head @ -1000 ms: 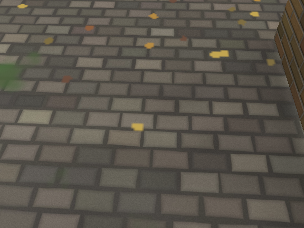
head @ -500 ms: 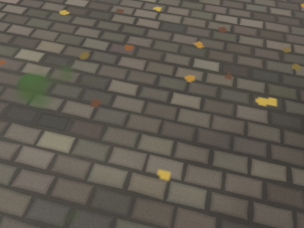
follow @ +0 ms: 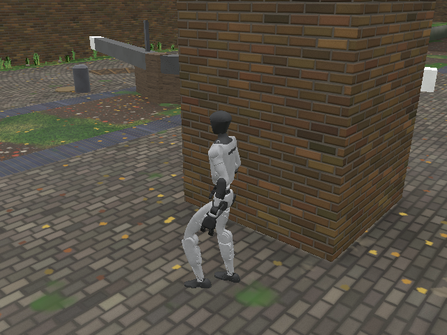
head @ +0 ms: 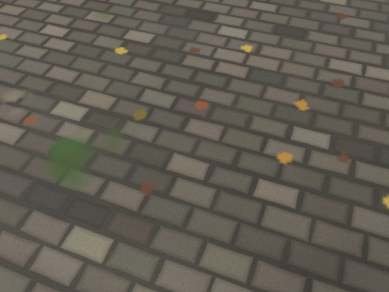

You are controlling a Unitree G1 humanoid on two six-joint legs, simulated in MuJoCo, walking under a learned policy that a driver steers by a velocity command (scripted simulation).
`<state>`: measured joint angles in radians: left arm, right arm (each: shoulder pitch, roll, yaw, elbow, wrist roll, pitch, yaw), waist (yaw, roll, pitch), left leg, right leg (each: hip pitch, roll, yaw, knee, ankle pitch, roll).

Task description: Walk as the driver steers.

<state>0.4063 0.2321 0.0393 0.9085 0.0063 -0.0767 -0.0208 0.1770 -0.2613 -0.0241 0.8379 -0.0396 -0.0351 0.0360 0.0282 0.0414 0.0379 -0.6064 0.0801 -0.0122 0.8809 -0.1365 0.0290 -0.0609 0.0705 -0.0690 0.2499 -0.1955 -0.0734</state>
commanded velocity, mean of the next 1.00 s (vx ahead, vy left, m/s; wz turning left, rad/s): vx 0.50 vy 0.00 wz -0.25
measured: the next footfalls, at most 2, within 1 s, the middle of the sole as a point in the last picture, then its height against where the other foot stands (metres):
left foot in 0.20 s outside the picture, level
right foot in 0.76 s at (237, 274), level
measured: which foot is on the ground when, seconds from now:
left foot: up 0.00-0.18, down 0.20-0.78, up 0.80-1.00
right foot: down 0.00-0.22, up 0.24-0.74, down 0.76-1.00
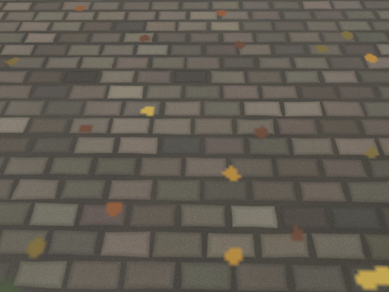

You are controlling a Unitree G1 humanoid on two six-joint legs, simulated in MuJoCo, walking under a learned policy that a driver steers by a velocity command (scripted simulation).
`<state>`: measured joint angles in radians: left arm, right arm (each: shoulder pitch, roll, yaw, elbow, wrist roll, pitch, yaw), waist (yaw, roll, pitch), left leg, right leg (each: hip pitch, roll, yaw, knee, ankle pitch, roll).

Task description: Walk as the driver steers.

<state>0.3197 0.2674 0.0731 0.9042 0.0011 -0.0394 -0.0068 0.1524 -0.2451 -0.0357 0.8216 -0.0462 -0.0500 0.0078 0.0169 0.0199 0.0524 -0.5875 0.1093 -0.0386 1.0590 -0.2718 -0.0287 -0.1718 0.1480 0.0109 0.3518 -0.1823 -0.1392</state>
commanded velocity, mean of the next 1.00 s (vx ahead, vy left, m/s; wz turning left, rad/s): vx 0.50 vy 0.00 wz -0.20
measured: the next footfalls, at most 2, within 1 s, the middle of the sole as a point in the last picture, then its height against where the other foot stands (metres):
left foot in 0.30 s outside the picture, level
right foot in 0.82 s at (246, 263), level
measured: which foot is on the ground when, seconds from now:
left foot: up 0.00-0.28, down 0.30-0.82, up 0.84-1.00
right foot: down 0.00-0.32, up 0.34-0.80, down 0.82-1.00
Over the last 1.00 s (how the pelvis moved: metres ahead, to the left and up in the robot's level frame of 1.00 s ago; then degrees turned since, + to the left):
0.53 -0.03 -0.01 -19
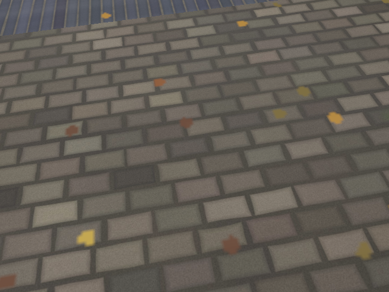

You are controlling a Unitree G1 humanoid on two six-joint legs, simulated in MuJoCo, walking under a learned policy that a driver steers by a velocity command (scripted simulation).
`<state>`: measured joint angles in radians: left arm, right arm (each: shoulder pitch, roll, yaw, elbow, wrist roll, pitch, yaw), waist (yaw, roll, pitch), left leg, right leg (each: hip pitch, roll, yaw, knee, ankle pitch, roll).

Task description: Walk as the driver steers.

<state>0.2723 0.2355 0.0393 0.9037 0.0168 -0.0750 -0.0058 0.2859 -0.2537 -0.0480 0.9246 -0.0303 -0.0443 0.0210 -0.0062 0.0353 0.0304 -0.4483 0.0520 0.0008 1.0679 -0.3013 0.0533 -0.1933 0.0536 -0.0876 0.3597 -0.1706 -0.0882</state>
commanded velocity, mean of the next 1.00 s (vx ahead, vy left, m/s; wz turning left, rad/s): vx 0.50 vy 0.00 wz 0.00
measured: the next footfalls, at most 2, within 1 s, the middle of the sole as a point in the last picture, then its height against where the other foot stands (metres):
left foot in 0.36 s outside the picture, level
right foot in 0.90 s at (229, 249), level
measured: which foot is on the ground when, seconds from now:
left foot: up 0.00-0.34, down 0.36-0.92, up 0.94-1.00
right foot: down 0.00-0.38, up 0.40-0.88, down 0.90-1.00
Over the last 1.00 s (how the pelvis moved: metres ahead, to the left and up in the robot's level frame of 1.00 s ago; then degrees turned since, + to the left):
0.52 -0.05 0.00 -10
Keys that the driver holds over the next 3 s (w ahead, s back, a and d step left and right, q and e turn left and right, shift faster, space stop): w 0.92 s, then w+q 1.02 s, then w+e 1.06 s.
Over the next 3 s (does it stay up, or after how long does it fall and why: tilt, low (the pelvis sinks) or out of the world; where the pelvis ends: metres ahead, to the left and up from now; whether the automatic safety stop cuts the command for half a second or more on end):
stays up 1.51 0.32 -0.03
